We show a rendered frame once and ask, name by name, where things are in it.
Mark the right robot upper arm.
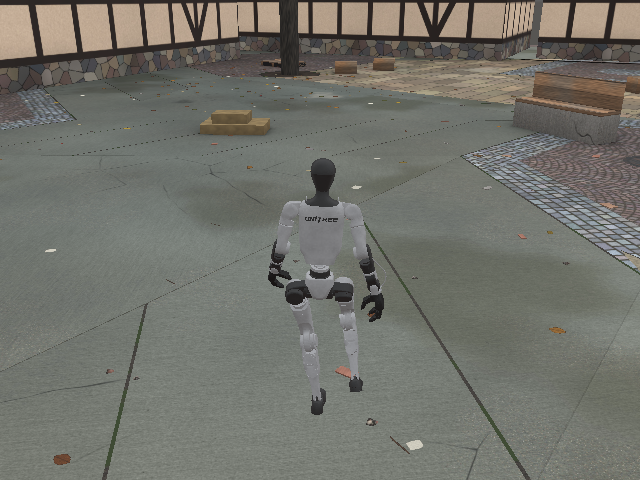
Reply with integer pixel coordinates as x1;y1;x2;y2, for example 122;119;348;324
343;202;369;260

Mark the right robot thigh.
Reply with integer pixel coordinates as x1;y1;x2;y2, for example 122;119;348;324
333;277;355;330

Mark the left robot hand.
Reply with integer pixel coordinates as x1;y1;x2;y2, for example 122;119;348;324
268;270;292;288

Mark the robot right forearm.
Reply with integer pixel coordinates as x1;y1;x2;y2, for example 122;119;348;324
359;244;382;295

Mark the right robot hand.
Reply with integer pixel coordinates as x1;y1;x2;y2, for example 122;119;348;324
361;293;384;322

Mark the left robot upper arm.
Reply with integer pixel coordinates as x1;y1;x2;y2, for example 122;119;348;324
275;201;301;255

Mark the robot left forearm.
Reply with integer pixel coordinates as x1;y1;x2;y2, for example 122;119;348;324
269;239;285;274

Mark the robot head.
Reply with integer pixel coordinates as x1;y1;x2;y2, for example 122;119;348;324
305;158;339;207

